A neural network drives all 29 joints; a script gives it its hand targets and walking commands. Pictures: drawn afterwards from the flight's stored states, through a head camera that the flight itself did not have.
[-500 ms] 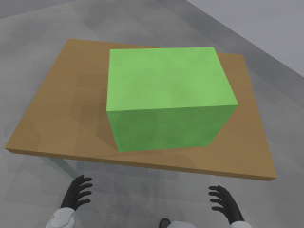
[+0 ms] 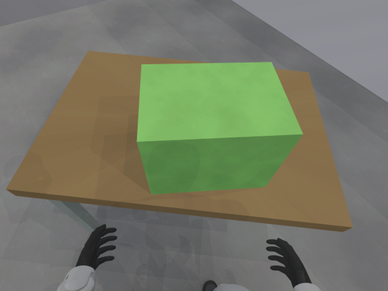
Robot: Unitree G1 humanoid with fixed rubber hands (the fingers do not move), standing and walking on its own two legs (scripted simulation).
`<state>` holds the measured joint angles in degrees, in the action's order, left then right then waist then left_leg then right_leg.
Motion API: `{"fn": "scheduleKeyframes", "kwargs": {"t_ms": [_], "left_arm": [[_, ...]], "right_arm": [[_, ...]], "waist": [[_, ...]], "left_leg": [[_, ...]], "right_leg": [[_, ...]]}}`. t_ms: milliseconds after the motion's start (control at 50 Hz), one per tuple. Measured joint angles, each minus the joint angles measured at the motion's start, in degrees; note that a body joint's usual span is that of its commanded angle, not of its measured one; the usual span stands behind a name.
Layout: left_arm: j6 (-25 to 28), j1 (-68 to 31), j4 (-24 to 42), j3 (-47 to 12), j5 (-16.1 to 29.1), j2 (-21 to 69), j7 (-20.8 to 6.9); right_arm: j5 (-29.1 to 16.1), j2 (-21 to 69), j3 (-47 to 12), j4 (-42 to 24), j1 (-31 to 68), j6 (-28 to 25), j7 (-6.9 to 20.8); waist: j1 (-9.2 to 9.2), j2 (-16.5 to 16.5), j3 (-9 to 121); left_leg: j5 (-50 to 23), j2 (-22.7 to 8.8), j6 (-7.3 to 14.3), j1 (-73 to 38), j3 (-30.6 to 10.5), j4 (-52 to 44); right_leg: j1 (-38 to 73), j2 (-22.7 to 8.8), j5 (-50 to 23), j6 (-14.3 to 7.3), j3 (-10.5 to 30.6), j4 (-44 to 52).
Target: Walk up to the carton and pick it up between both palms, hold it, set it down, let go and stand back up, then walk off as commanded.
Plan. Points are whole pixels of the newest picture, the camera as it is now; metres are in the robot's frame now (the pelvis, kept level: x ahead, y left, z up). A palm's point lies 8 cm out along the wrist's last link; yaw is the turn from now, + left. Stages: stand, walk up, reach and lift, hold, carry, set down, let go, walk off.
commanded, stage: let go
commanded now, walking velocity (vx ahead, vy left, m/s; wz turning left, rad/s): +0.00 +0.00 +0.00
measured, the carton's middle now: (208, 131) +0.46 -0.02 +0.00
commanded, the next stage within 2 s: stand in 0.14 s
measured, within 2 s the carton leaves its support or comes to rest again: neither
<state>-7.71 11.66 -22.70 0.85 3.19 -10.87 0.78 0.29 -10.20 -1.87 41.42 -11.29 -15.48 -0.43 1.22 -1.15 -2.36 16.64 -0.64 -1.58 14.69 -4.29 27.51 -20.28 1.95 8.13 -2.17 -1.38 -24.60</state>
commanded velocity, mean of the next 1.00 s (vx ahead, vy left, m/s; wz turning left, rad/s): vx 0.00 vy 0.00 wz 0.00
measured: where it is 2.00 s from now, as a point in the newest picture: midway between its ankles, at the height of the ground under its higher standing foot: outside the picture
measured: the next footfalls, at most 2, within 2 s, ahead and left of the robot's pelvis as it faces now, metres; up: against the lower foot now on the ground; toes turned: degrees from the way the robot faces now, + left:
none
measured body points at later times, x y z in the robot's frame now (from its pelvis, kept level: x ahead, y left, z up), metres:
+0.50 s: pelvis +0.01 +0.00 +0.00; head +0.00 +0.02 +0.45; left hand +0.10 +0.26 -0.13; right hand +0.12 -0.26 -0.11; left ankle -0.03 +0.14 -0.74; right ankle +0.05 -0.10 -0.74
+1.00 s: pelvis +0.01 +0.00 +0.00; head -0.03 +0.02 +0.45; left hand +0.07 +0.27 -0.14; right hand +0.07 -0.27 -0.12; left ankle -0.03 +0.14 -0.74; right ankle +0.05 -0.10 -0.74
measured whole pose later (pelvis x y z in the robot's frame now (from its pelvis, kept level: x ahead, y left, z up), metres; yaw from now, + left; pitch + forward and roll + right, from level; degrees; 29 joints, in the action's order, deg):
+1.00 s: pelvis +0.01 +0.00 +0.00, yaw +0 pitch +4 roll -1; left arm 2.8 14.7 -59.2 0.9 -0.5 -16.0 0.2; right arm 2.3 -16.0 -1.9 52.7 -19.3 -3.3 -0.4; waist 1.2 -1.5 10.5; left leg 17.3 -0.6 -1.3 14.5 -4.3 27.5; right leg -20.1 1.9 8.8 -1.8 -1.4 -24.6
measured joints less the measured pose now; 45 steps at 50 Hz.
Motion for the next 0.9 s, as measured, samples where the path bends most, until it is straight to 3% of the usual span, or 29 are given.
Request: {"fn": "scheduleKeyframes", "kwargs": {"t_ms": [180, 320, 540, 900], "left_arm": [[0.2, 0.0, -0.6, 0.0, -0.6, 0.0, 0.0], [7.1, 0.3, -14.8, 0.0, -3.7, -2.3, -0.1], [9.1, 2.6, -29.0, 0.0, -3.7, -4.2, -0.5], [10.3, 3.2, -35.7, 0.0, -3.7, -5.1, -0.6]], "right_arm": [[0.4, 0.0, 0.0, 0.4, 0.0, 0.3, 0.0], [1.8, -3.0, 0.0, 3.2, -1.2, 9.3, 0.0], [2.0, -5.8, 0.0, 7.1, -4.8, 11.2, 0.0], [2.0, -5.8, 0.0, 10.8, -8.0, 12.2, 0.0]], "waist": [[0.0, 0.0, 0.0], [-0.01, -0.2, 4.7], [0.0, -0.4, 10.6], [0.0, -0.4, 12.9]], "left_leg": [[0.0, 0.0, 0.0, 0.0, 0.0, 0.0], [0.5, 0.0, 0.1, -0.1, 0.0, 0.0], [0.8, 0.0, 0.2, 0.0, 0.0, 0.0], [0.6, 0.0, 0.3, -0.1, 0.0, 0.0]], "right_leg": [[0.0, 0.0, 0.0, 0.0, 0.0, 0.0], [0.1, 0.0, 0.5, 0.2, 0.0, 0.0], [0.1, 0.0, 0.8, 0.3, 0.0, 0.0], [0.2, 0.0, 0.7, 0.4, 0.0, 0.0]]}}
